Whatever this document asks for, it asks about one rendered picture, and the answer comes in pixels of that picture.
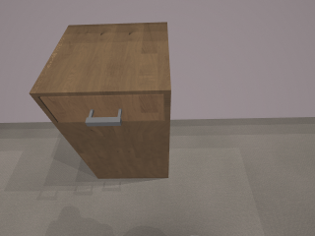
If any handle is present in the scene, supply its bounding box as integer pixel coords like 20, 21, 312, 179
85, 108, 122, 127

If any cabinet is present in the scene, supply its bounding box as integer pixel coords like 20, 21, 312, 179
30, 22, 171, 179

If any drawer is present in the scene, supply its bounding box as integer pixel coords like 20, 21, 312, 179
40, 93, 164, 123

